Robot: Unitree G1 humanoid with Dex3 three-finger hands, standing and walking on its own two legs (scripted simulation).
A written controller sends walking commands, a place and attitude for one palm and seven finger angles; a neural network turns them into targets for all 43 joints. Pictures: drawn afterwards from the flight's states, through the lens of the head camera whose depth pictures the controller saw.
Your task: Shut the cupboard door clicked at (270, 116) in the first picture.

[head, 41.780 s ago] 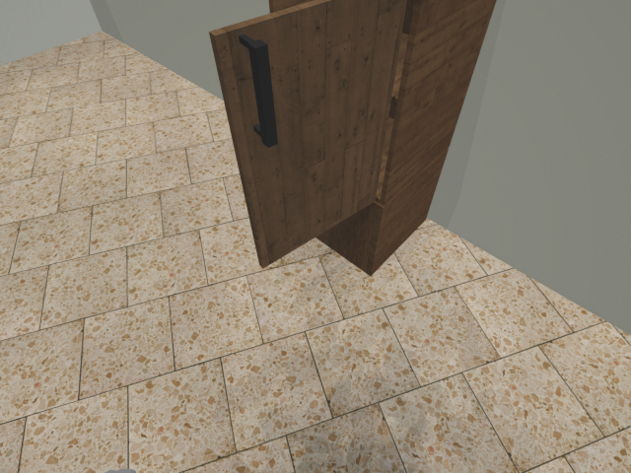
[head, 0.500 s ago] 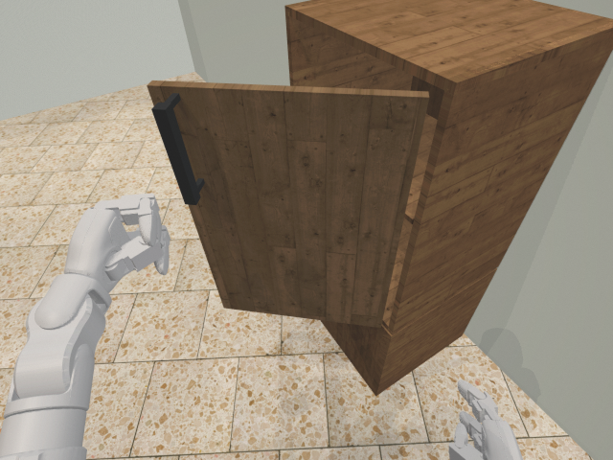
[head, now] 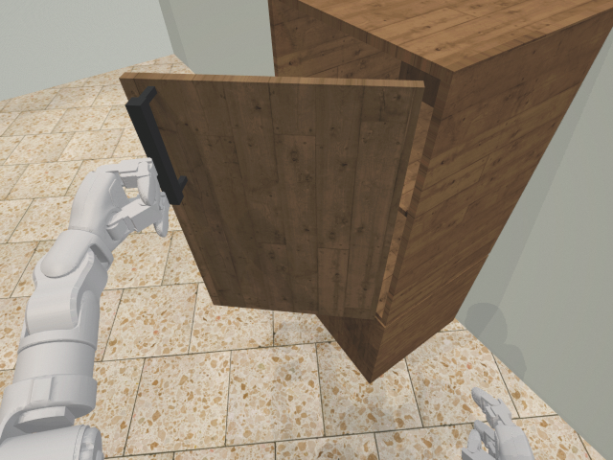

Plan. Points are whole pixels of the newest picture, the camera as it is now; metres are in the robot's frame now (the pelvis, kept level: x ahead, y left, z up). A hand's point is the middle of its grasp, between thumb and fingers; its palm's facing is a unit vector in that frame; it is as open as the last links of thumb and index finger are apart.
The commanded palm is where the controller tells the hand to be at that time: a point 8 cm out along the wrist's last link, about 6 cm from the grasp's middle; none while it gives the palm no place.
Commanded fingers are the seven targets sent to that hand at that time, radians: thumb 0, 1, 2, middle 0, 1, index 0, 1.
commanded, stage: bring the fist close to the handle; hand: left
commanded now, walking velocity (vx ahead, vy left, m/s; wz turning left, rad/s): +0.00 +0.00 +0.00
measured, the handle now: (163, 149) +0.50 +0.25 +0.15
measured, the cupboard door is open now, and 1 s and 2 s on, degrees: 49 48 31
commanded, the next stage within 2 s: push the door shut along its arc in 0.58 s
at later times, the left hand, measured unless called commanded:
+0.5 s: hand (163, 190) +0.40 +0.22 +0.16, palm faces -0.02 -1.00 -0.02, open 3.1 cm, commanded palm +0.37 +0.27 +0.16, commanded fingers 0.00 0.90 0.90 -1.30 -1.50 -1.30 -1.50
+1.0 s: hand (177, 170) +0.43 +0.20 +0.17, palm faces -0.09 -1.00 -0.03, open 3.1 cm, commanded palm +0.41 +0.26 +0.16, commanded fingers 0.00 0.90 0.90 -1.30 -1.50 -1.30 -1.50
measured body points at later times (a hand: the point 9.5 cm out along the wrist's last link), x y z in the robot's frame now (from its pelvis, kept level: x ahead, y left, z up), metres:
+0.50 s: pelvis +0.00 +0.01 +0.00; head +0.01 -0.01 +0.45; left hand +0.40 +0.27 +0.16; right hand +0.10 -0.26 -0.11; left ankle -0.03 +0.12 -0.73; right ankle +0.02 -0.11 -0.73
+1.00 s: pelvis -0.01 +0.00 +0.00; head +0.02 -0.01 +0.45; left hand +0.43 +0.26 +0.17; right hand +0.10 -0.26 -0.11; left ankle -0.03 +0.12 -0.73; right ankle +0.02 -0.11 -0.73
